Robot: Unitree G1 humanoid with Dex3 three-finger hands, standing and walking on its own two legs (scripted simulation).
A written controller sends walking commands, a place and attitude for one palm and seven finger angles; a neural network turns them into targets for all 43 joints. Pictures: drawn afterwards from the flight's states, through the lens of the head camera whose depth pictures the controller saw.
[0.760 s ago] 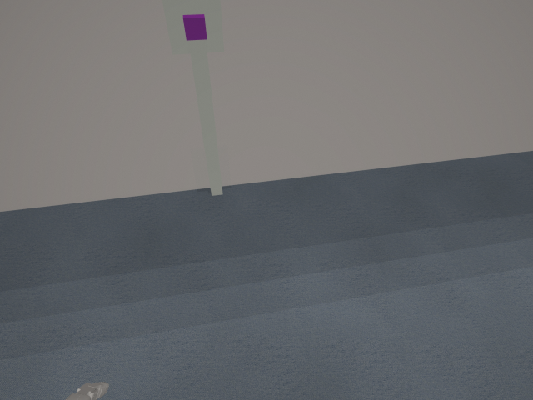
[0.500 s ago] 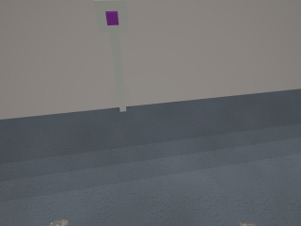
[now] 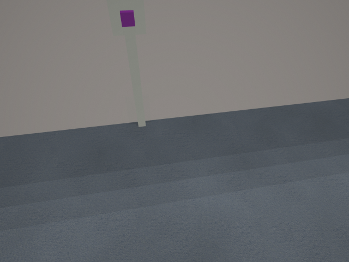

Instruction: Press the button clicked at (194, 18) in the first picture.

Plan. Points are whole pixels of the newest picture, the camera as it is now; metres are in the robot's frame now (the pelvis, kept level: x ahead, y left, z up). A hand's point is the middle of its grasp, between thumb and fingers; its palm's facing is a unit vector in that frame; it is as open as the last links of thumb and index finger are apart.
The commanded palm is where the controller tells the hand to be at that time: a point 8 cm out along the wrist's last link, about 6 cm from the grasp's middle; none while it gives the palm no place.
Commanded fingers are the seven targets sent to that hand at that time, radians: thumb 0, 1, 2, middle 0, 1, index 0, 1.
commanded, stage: stand and wait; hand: left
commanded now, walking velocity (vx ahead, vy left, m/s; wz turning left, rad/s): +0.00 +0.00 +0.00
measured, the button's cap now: (127, 18) +1.19 +0.31 +0.07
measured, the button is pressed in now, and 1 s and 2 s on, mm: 0 0 0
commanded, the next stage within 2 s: look at it before walking up in 0.06 s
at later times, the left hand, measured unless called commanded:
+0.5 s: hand out of the picture +0.08 +0.24 -0.16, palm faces -0.04 -0.94 -0.33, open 7.3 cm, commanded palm none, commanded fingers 0.00 0.90 0.90 -0.20 -0.30 -0.20 -0.30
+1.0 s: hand out of the picture +0.07 +0.21 -0.18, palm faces -0.03 -0.97 -0.25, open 7.3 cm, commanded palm none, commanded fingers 0.00 0.90 0.90 -0.20 -0.30 -0.20 -0.30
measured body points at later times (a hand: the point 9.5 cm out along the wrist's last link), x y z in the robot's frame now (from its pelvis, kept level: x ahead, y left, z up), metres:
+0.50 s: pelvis +0.00 -0.01 +0.00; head +0.01 -0.01 +0.45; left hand +0.08 +0.29 -0.13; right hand +0.08 -0.30 -0.13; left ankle +0.01 +0.12 -0.74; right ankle +0.01 -0.12 -0.74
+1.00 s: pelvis +0.04 +0.00 -0.01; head +0.02 +0.00 +0.44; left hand +0.07 +0.26 -0.16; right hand +0.07 -0.27 -0.15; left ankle +0.00 +0.12 -0.74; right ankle +0.01 -0.12 -0.74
